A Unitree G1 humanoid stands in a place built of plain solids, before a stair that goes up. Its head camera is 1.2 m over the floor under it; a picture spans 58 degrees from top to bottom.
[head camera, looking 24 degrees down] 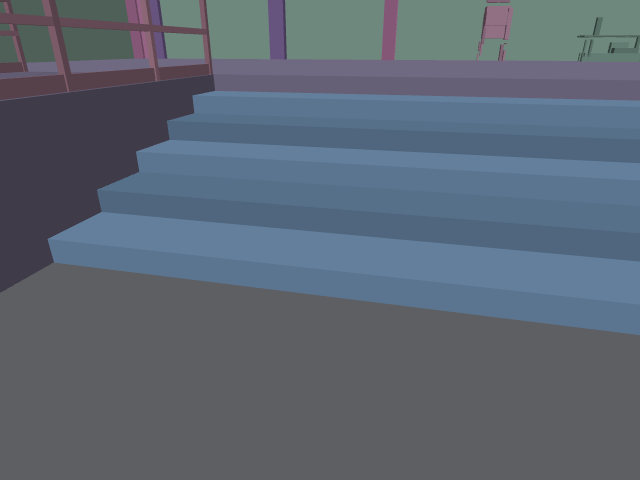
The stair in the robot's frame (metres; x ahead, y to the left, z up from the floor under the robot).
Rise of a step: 0.16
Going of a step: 0.48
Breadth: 4.15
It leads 13 degrees to the right of straight ahead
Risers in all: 6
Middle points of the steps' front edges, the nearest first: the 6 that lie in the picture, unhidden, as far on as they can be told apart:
1.88 -0.40 0.16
2.34 -0.51 0.32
2.81 -0.61 0.48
3.27 -0.72 0.63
3.73 -0.83 0.79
4.20 -0.94 0.95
